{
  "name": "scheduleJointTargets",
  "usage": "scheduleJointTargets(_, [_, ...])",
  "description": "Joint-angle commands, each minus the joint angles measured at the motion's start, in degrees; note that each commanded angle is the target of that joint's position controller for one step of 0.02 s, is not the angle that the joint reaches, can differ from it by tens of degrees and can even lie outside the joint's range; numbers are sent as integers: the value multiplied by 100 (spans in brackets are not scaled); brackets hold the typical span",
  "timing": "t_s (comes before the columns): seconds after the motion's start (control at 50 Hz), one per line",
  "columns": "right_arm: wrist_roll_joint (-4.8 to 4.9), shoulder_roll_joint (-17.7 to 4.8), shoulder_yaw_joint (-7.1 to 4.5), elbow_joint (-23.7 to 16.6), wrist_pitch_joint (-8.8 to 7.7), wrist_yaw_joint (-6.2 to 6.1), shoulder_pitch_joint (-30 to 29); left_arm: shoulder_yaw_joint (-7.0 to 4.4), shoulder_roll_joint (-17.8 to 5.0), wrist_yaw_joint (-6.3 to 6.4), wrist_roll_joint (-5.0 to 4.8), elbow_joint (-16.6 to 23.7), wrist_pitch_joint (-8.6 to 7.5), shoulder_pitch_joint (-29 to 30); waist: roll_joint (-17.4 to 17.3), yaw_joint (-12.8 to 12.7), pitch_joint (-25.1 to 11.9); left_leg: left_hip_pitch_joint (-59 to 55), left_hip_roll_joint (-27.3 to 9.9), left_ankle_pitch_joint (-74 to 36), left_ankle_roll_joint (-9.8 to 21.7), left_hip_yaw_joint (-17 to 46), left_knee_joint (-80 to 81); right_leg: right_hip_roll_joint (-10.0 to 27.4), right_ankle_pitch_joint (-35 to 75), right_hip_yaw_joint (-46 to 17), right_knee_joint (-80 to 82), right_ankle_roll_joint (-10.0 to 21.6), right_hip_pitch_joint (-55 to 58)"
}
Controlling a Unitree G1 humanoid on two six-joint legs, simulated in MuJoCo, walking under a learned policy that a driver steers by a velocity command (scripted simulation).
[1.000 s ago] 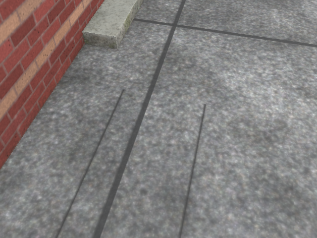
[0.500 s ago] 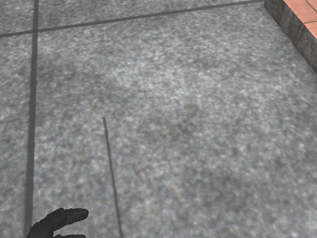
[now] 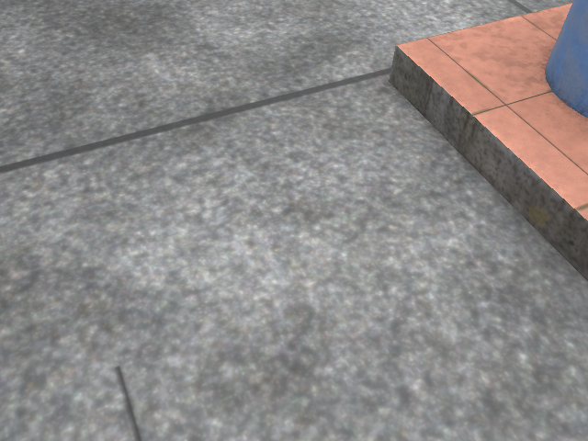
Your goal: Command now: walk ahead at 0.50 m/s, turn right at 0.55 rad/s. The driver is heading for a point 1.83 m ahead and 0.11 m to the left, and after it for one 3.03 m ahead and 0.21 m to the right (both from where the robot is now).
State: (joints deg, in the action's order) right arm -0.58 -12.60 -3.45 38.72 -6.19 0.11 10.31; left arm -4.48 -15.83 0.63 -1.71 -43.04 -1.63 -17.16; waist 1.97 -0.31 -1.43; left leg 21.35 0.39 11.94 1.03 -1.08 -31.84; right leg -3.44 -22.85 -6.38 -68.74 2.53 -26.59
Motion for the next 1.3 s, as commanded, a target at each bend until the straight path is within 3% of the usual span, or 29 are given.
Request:
scheduleJointTargets(0.02, [-10, -566, -187, -149, -13, 18, 335, -146, -372, -46, 17, 561, -13, 324, -746, 175, 145, -1291, -1445, -78, 732, 1740, 1876, 695, 559, -187, 11, -40, -1524])
scheduleJointTargets(0.08, [16, -721, -244, 87, -105, 63, 496, -103, -192, -44, 99, 578, 25, 421, -758, 88, 128, -1289, -1498, -984, 986, 1237, 2098, 670, 921, -184, 616, -160, -1493])
scheduleJointTargets(0.16, [106, -913, -307, 340, -35, -7, 666, -15, -59, -117, 121, 651, -71, 1053, -660, 177, 73, -1673, -1402, -1629, 918, 566, 2113, 739, 1868, 113, 2021, -237, -1506])
scheduleJointTargets(0.22, [173, -1046, -318, 531, 33, -34, 944, 74, 50, -220, 90, 751, -159, 1623, -727, 393, 206, -1613, -1309, -1401, 872, 291, 2102, 706, 2321, 502, 2899, -253, -1061])
scheduleJointTargets(0.3, [239, -1205, -341, 760, 124, -14, 1264, 72, -81, -306, 35, 947, -225, 2125, -851, 517, 440, -2026, -1569, -1551, 853, 407, 1914, 550, 1739, 746, 3573, -62, -851])
scheduleJointTargets(0.34, [283, -1319, -354, 836, 181, -36, 1186, 6, -240, -319, 60, 920, -263, 1867, -975, 237, 318, -2188, -1624, -2623, 739, 343, 1452, 362, 1455, 904, 3937, 173, -248])
scheduleJointTargets(0.36, [316, -1315, -335, 852, 200, -49, 1099, -90, -391, -304, 101, 732, -271, 1268, -937, -131, -31, -2107, -1446, -3555, 615, 91, 790, 181, 1684, 1055, 4241, 331, 684])
scheduleJointTargets(0.38, [294, -1206, -281, 851, 198, -76, 1090, -237, -694, -264, 139, 449, -265, 355, -818, -533, -607, -1554, -1192, -3752, 436, -173, -281, 252, 1891, 899, 4139, 532, 2115])
scheduleJointTargets(0.4, [66, -874, -127, 640, 168, -95, 1016, -374, -1232, -172, 191, 259, -234, -772, 140, -915, -1486, -123, -823, -1615, 165, -420, -2318, 1617, 2310, -738, 3956, 970, 3916])
scheduleJointTargets(0.42, [107, -364, 34, 548, 48, -47, 1581, -350, -1472, -211, 188, 227, -252, -723, 1432, -452, -2047, 1766, 54, 2119, -35, 198, -3831, 2667, 1322, -3308, 4782, 1838, 5060])
scheduleJointTargets(0.44, [252, -1007, -126, 572, -40, -16, 1136, -229, -951, -206, 131, 258, -252, -597, 809, -648, -1585, 2379, -253, 1993, 2, 667, -4346, 2480, 868, -3072, 5016, 1647, 4681])
scheduleJointTargets(0.46, [307, -1134, -158, 427, -73, -2, 705, -139, -710, -198, 98, 283, -263, -202, 671, -553, -883, 2560, -497, 1434, 73, 539, -4236, 2242, 1135, -2193, 5103, 1412, 3963])
scheduleJointTargets(0.48, [234, -1044, -146, 429, -66, -34, 510, -78, -557, -209, 114, 308, -269, 129, 259, -369, -510, 2321, -708, 963, 52, 453, -3950, 1969, 1596, -1634, 5254, 1278, 3215])
scheduleJointTargets(0.5, [138, -1001, -166, 426, -35, -47, 461, -39, -414, -223, 146, 321, -280, 368, 225, -202, -231, 2087, -821, 662, 0, 446, -3620, 1769, 1930, -1259, 5443, 1220, 2638])
scheduleJointTargets(0.52, [133, -931, -167, 451, 18, -25, 580, -14, -338, -228, 201, 326, -303, 475, 335, -25, -183, 1766, -911, 446, -17, 487, -3481, 1648, 2106, -1025, 5615, 1183, 2274])
scheduleJointTargets(0.58, [109, -721, -128, 414, 169, -28, 526, -53, -450, -206, 166, 180, -409, 436, 196, 137, -5, 1668, -931, 90, -174, 412, -2995, 1592, 2688, -563, 5950, 1271, 1807])
scheduleJointTargets(0.7, [108, -512, 4, 83, 162, 53, -649, -80, -705, -87, 106, -152, -379, -23, 136, -188, 327, 1596, -711, -1594, -206, 242, -882, 1342, 2689, 149, 6076, 980, 1805])
scheduleJointTargets(0.82, [160, -674, 14, -246, 109, 245, -1329, -124, -910, -64, 26, -481, -271, -462, 183, -342, 520, 1540, -499, -1213, 76, 230, 67, 1792, 2561, -7, 5669, 824, 2695])
scheduleJointTargets(0.86, [140, -811, -30, -203, 82, 264, -1045, -150, -996, -35, 30, -517, -208, -388, 270, -144, 340, 1016, -334, -802, 236, 84, 235, 1811, 3378, 19, 5252, 697, 2920])
scheduleJointTargets(0.9, [94, -1195, -234, 194, 81, 192, 349, -96, -894, -11, 74, -487, -146, -279, 122, 523, -541, -1040, -137, -955, 523, -115, 309, 1326, 4541, 426, 3572, 426, 2476])
scheduleJointTargets(0.92, [45, -1654, -338, 349, 102, 126, 1356, 37, -578, 10, 241, -334, -153, -385, -761, 789, -1436, -2779, -1290, -1359, 874, 1238, 147, 907, 2697, 735, 1613, 188, 1246])
scheduleJointTargets(0.94, [19, -1902, -360, 429, 100, 183, 1440, 193, 14, -47, 134, -327, -279, -1140, -2258, 364, -2026, -4283, -2294, 8, 1745, 3995, 1060, -70, -933, 395, -46, -104, -858])
scheduleJointTargets(0.96, [99, -1351, -225, 349, 98, 189, 1317, 62, -624, -84, 39, -406, -368, -751, -1428, 584, -1708, -4063, -2178, 800, 1561, 4109, 1390, 262, -995, -164, -627, -64, -1480])
scheduleJointTargets(0.98, [108, -1159, -155, 295, 92, 168, 929, 4, -824, -107, -51, -239, -414, -185, -1014, 551, -931, -3321, -2004, 686, 1330, 3261, 1464, 529, -466, -7, -607, 3, -1764])
scheduleJointTargets(1.0, [72, -1093, -120, 242, 95, 166, 564, 21, -737, -72, -20, -184, -417, 111, -497, 375, -510, -2517, -1793, 131, 1227, 2672, 1581, 809, 59, 146, -344, -8, -1562])
scheduleJointTargets(1.04, [-18, -867, -52, 229, 58, 177, 248, -9, -611, -50, 82, -173, -331, 127, -616, 59, -193, -1564, -1453, -642, 1163, 1965, 1905, 1096, 616, 139, 183, -54, -1018])
scheduleJointTargets(1.1, [26, -916, -72, 340, -21, 164, 308, 8, -416, -25, 109, -205, -190, 65, -641, -63, -77, -1212, -1319, -1097, 1268, 1449, 2268, 1147, 959, 224, 631, -187, -903])
scheduleJointTargets(1.18, [48, -1086, -113, 536, 31, 58, 609, 24, -350, -28, 167, 7, -195, 777, -501, 94, 181, -1396, -1236, -1411, 1196, 1000, 2464, 1161, 2040, 264, 1769, -353, -1392])
scheduleJointTargets(1.3, [121, -1218, -131, 846, 115, 5, 1108, 106, -232, -150, 107, 303, -283, 1802, -541, 480, 463, -1781, -1180, -1260, 1032, 604, 2414, 899, 2861, 502, 3335, -340, -1174])
